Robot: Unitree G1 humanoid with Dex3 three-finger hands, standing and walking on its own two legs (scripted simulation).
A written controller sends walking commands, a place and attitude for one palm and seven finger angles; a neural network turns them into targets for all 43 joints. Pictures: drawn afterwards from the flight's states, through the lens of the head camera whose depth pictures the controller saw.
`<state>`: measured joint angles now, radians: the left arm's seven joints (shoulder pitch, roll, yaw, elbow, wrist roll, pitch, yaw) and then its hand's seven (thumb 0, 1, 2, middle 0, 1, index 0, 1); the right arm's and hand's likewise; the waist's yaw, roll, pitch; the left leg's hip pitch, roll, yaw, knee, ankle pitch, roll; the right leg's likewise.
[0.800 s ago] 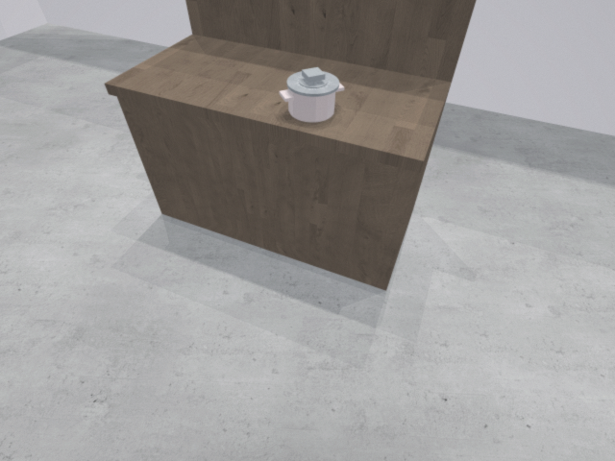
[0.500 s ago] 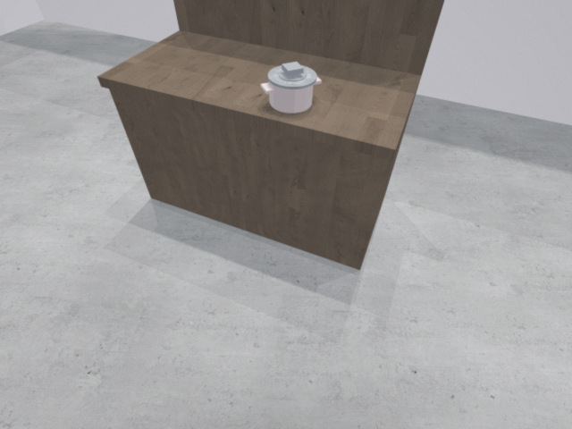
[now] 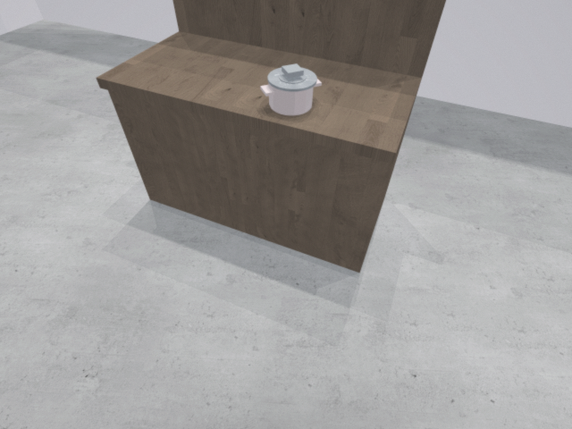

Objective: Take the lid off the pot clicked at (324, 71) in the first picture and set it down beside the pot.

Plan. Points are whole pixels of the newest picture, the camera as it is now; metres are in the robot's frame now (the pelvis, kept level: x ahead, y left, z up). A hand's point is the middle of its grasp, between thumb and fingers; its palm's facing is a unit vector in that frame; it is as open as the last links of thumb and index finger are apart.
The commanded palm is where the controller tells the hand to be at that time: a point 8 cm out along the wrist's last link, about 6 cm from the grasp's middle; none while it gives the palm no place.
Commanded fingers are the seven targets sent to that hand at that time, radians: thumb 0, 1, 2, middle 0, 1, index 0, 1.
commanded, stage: look at it before walking up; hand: left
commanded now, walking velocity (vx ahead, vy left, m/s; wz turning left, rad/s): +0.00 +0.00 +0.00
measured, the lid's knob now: (292, 70) +1.11 +0.04 +0.00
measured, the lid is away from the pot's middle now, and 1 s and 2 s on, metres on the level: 0.00 0.00 0.00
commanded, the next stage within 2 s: walk to a spot facing it in 0.14 s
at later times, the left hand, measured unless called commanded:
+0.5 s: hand out of the picture +0.04 +0.23 -0.17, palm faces +0.09 -0.96 -0.28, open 7.4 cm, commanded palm none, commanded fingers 0.00 0.90 0.90 -0.20 -0.30 -0.20 -0.30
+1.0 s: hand out of the picture +0.09 +0.30 -0.17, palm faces +0.35 -0.92 -0.16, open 7.4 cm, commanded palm none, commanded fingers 0.00 0.90 0.90 -0.20 -0.30 -0.20 -0.30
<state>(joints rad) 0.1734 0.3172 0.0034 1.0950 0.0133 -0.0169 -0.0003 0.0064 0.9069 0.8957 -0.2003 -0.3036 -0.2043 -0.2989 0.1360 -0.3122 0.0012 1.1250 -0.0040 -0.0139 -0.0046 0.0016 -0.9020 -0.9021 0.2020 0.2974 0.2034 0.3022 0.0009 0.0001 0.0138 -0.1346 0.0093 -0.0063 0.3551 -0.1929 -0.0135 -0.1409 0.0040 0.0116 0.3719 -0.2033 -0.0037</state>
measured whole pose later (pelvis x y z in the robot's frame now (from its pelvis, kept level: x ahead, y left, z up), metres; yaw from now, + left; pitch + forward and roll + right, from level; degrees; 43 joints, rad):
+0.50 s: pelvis -0.01 +0.01 -0.01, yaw +6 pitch -1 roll -1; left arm 0.19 0.26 0.03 1.01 0.02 0.01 0.01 0.01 0.91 0.90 -0.20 -0.30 -0.20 -0.30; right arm 0.20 -0.28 -0.02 1.07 -0.01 0.04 0.00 0.00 -0.90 -0.90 0.20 0.30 0.20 0.30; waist -0.01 0.01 0.04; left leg -0.30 0.00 -0.03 0.64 -0.35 -0.01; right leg -0.20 -0.02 -0.08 0.49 -0.27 0.00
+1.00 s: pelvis +0.09 +0.09 +0.00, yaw +20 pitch +2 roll +0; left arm 0.22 0.23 0.08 0.97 0.03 0.00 -0.03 0.01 0.91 0.90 -0.20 -0.30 -0.20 -0.30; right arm 0.43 -0.11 -0.03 1.07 0.00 -0.07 -0.01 0.00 -0.90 -0.90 0.20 0.30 0.20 0.30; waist -0.03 -0.06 0.00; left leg -0.04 -0.09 -0.05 0.26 -0.24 0.10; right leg -0.67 -0.11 -0.01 1.03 -0.14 0.08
